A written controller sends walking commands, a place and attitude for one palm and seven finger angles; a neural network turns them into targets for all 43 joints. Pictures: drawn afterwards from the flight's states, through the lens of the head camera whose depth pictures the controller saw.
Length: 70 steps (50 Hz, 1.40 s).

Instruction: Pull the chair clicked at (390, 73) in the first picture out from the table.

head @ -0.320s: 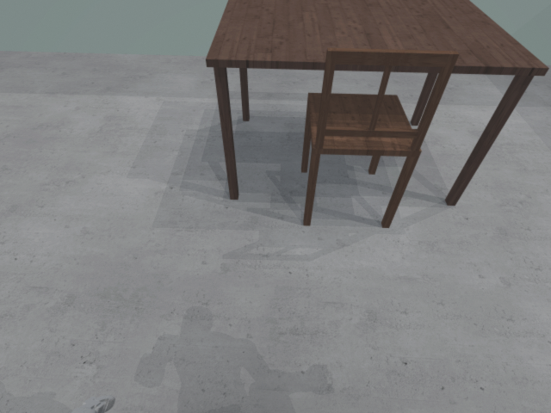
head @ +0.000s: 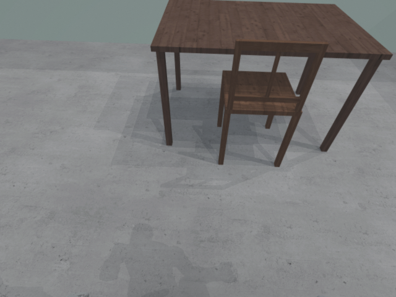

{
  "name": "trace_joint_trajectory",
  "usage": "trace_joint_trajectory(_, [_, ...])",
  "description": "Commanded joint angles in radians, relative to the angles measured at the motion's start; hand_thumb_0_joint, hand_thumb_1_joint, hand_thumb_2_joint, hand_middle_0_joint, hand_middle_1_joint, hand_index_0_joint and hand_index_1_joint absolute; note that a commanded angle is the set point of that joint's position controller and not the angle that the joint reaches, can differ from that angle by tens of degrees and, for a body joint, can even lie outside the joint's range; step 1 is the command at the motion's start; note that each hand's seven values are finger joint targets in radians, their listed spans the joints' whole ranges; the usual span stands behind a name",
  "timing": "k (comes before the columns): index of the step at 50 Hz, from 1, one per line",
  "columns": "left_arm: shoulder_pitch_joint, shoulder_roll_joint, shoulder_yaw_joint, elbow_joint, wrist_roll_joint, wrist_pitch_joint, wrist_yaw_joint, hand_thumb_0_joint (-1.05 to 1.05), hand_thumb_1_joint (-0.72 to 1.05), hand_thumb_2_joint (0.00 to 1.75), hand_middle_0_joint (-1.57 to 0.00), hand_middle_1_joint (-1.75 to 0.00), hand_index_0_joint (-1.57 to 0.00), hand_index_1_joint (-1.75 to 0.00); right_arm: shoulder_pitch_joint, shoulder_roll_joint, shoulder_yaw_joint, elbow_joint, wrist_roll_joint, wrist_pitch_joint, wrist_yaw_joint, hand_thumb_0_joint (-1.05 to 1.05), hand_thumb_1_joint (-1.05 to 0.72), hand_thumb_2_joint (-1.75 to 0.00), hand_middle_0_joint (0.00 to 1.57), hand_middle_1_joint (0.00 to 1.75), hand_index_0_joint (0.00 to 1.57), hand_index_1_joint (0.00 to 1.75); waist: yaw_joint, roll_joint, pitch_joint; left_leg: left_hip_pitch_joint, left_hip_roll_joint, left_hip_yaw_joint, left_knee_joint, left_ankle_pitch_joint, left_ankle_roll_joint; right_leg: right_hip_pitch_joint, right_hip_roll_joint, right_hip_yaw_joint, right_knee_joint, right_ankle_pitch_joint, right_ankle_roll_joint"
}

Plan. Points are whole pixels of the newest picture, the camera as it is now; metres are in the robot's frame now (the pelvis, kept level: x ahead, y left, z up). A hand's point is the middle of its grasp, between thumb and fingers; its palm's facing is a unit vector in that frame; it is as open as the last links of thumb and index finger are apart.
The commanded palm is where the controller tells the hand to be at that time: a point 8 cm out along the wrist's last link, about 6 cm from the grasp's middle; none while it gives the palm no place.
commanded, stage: stand and wait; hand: left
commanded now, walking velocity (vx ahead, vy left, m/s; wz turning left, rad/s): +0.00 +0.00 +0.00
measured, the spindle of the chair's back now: (272, 75) +1.09 -0.29 -0.10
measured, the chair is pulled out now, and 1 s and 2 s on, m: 0.00 0.00 0.00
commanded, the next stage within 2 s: look at it before walking up in 0.50 s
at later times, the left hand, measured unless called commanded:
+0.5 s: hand out of the picture +0.06 +0.24 -0.15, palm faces -0.02 -0.94 -0.33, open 7.4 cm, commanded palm none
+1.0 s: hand out of the picture +0.06 +0.24 -0.15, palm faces -0.03 -0.94 -0.33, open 7.4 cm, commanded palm none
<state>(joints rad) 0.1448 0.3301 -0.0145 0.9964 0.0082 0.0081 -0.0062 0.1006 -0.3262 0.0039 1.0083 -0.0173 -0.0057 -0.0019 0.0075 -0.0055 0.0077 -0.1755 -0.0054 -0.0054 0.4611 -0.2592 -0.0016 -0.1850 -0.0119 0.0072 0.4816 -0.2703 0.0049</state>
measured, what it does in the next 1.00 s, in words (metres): stands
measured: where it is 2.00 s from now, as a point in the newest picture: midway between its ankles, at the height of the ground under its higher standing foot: outside the picture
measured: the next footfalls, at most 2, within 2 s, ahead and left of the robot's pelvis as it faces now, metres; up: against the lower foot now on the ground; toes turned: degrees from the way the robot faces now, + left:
none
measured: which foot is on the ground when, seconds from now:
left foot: down 0.00-1.00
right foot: down 0.00-1.00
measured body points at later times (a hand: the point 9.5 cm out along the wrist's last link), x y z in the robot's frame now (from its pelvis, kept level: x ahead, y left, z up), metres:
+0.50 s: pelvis -0.01 -0.01 +0.00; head -0.02 -0.01 +0.45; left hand +0.06 +0.29 -0.13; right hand +0.05 -0.30 -0.13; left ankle -0.01 +0.12 -0.74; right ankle -0.01 -0.12 -0.74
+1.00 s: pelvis -0.01 +0.00 +0.01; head -0.01 +0.00 +0.46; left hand +0.06 +0.29 -0.13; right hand +0.06 -0.30 -0.13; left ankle -0.01 +0.12 -0.74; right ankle -0.01 -0.12 -0.74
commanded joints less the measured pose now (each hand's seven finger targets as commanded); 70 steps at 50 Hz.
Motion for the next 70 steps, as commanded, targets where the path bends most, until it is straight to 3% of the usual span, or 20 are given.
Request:
trace_joint_trajectory(1, [-0.053,0.21,0.055,-0.057,0.003,-0.03,0.019,0.0,0.9,0.9,-0.2,-0.3,-0.2,-0.3,-0.043,-0.205,-0.049,-0.058,0.003,-0.03,-0.014,0.0,-0.9,-0.9,0.2,0.3,0.2,0.3,-0.009,0.005,-0.059,0.014,0.107,-0.086,-0.083,0.185,0.039,0.014,-0.098,0.093,-0.089,0.173,-0.04])
trace_joint_trajectory(29, [-0.043,0.216,0.051,0.018,0.003,-0.033,0.017,0.0,0.9,0.9,-0.2,-0.3,-0.2,-0.3,-0.006,-0.212,-0.042,0.029,0.007,-0.028,-0.01,0.0,-0.9,-0.9,0.2,0.3,0.2,0.3,-0.007,-0.004,-0.01,0.005,0.112,-0.101,-0.138,0.115,0.027,0.0,-0.104,0.118,-0.167,0.068,-0.041])
trace_joint_trajectory(61, [-0.032,0.209,0.05,0.032,0.004,-0.036,0.019,0.0,0.9,0.9,-0.2,-0.3,-0.2,-0.3,-0.016,-0.211,-0.041,0.043,0.009,-0.03,-0.012,0.0,-0.9,-0.9,0.2,0.3,0.2,0.3,-0.006,0.004,-0.028,0.048,0.124,-0.095,-0.153,0.18,0.025,0.034,-0.107,0.105,-0.169,0.174,-0.034])
trace_joint_trajectory(63, [-0.039,0.213,0.055,0.021,0.004,-0.032,0.017,0.0,0.9,0.9,-0.2,-0.3,-0.2,-0.3,-0.007,-0.215,-0.046,0.039,0.008,-0.03,-0.016,0.0,-0.9,-0.9,0.2,0.3,0.2,0.3,-0.009,0.002,-0.032,0.066,0.13,-0.078,-0.134,0.199,0.022,0.019,-0.099,0.119,-0.151,0.224,-0.039])
trace_joint_trajectory(66, [0.019,0.11,0.043,0.019,0.003,0.0,0.021,0.0,0.9,0.9,-0.2,-0.3,-0.2,-0.3,0.054,-0.102,-0.032,0.035,0.006,-0.011,-0.022,0.0,-0.9,-0.9,0.2,0.3,0.2,0.3,-0.012,0.004,-0.029,0.069,0.14,-0.027,-0.08,0.219,0.005,-0.028,-0.092,0.125,-0.086,0.296,-0.026])
trace_joint_trajectory(70, [0.041,0.108,0.059,-0.032,0.009,0.022,0.015,0.0,0.9,0.9,-0.2,-0.3,-0.2,-0.3,0.071,-0.122,-0.057,-0.015,0.005,0.008,-0.03,0.0,-0.9,-0.9,0.2,0.3,0.2,0.3,-0.014,0.031,-0.01,0.056,0.182,-0.024,-0.056,0.166,0.022,-0.119,-0.05,0.126,0.011,0.268,-0.023])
